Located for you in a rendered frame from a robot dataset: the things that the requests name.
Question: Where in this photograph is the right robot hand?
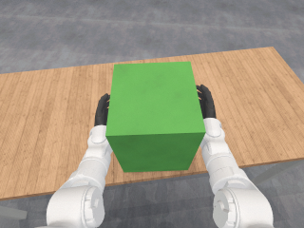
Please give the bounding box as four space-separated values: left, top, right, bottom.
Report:
196 84 217 119

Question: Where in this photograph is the robot left forearm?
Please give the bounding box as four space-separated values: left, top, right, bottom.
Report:
47 124 113 224

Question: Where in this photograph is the left robot hand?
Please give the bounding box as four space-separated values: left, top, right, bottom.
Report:
94 93 110 127

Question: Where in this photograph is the carton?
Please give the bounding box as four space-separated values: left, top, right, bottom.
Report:
105 61 206 173

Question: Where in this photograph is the table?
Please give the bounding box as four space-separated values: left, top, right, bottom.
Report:
0 47 304 220

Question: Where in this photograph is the left robot upper arm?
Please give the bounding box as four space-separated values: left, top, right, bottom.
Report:
34 184 105 228

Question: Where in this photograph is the right robot upper arm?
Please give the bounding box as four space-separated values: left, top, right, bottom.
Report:
213 187 275 228

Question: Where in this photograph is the robot right forearm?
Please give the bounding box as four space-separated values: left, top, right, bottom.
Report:
199 118 274 222

